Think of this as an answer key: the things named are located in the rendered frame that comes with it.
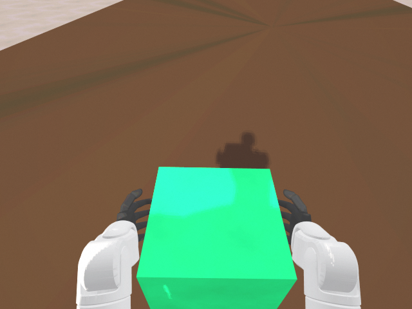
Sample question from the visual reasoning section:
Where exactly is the left robot hand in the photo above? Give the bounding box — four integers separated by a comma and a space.
116, 189, 152, 242

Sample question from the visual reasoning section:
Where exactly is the left robot forearm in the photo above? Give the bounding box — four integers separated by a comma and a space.
76, 220, 139, 309

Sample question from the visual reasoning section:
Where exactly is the carton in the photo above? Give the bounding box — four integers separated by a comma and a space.
136, 167, 297, 309

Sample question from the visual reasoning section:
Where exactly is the right robot hand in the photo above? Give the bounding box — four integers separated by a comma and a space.
278, 189, 312, 245

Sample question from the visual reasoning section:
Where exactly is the right robot forearm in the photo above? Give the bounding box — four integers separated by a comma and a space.
291, 221, 361, 309

